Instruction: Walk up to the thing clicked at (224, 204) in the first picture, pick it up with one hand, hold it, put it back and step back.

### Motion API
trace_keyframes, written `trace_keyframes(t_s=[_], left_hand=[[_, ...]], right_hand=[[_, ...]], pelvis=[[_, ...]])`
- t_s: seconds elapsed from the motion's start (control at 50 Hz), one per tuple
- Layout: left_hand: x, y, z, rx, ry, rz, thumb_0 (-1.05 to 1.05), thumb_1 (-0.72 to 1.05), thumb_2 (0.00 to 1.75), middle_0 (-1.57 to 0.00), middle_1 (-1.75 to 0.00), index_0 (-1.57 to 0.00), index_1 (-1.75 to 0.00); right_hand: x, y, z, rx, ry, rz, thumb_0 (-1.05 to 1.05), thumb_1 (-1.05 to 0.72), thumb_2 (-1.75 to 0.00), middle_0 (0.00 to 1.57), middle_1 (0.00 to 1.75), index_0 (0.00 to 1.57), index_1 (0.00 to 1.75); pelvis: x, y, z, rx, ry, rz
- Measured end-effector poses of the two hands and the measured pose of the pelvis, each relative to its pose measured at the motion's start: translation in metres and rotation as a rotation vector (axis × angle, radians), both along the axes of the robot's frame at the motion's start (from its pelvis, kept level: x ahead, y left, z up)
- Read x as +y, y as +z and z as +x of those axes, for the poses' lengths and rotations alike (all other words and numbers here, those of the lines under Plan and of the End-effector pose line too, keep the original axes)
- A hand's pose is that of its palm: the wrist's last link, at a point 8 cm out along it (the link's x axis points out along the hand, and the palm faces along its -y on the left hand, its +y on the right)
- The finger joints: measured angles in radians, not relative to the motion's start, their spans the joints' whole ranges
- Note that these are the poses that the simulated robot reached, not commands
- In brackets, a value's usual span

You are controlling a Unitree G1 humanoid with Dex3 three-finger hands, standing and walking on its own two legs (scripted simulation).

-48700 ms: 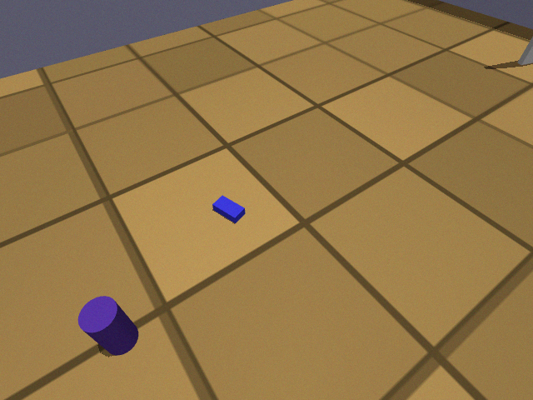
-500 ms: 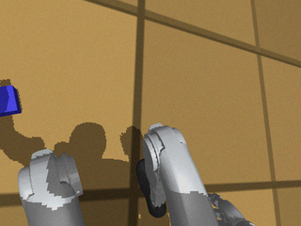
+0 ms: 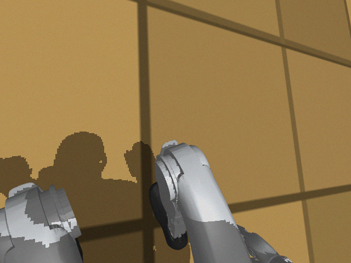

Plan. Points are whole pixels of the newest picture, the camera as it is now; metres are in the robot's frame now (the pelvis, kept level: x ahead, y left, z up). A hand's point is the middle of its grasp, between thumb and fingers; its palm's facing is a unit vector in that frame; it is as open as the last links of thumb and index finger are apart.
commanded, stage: rest palm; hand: left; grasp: from above
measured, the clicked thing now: out of the picture +0.44 +0.36 -0.28
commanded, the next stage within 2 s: close in 0.86 s
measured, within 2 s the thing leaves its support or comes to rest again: neither
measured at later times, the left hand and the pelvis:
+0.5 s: hand out of the picture +0.42 +0.34 -0.25, palm faces -0.44 -0.12 -0.89, open 14.2 cm; pelvis -0.01 +0.00 +0.00, yaw -1 degrees
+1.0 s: hand out of the picture +0.42 +0.34 -0.26, palm faces -0.48 -0.17 -0.86, open 14.1 cm; pelvis +0.00 +0.00 +0.00, yaw -1 degrees
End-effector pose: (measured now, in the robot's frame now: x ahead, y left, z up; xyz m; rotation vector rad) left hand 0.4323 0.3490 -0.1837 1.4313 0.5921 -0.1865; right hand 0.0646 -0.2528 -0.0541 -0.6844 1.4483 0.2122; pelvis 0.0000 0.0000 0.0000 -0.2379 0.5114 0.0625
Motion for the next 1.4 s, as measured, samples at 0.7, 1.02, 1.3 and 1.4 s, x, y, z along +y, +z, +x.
trace_keyframes(t_s=[0.7,1.02,1.3,1.4], left_hand=[[-0.008,-0.014,-0.006,-0.034,-0.03,0.011,0.0,-0.53,1.0,-0.09,-0.99,-0.07,-1.0],[-0.002,-0.024,-0.009,0.012,-0.03,-0.036,0.0,-0.51,0.98,-0.09,-1.01,-0.08,-1.01],[-0.006,-0.011,-0.007,-0.043,-0.06,0.013,0.0,-0.37,0.89,-0.15,-0.98,-0.17,-0.97],[-0.003,-0.015,-0.008,-0.014,-0.013,0.015,0.0,-0.32,0.84,-0.19,-0.97,-0.2,-0.94]], right_hand=[[0.002,0.002,0.002,-0.014,0.088,0.02,0.0,-0.91,-0.9,0.2,0.3,0.21,0.3],[0.006,0.003,0.005,0.033,0.097,0.027,0.0,-0.91,-0.9,0.2,0.3,0.21,0.3],[0.0,0.002,0.015,-0.027,0.127,0.022,0.0,-0.9,-0.89,0.2,0.3,0.2,0.3],[-0.002,0.005,0.007,-0.023,0.114,0.019,0.0,-0.9,-0.89,0.2,0.3,0.2,0.3]], pelvis=[[0.003,-0.008,-0.007,-0.054,-0.017,-0.012],[0.002,-0.004,-0.002,-0.047,-0.014,-0.02],[0.002,-0.007,-0.007,-0.064,-0.019,-0.015],[0.003,-0.007,-0.009,-0.058,-0.02,-0.014]])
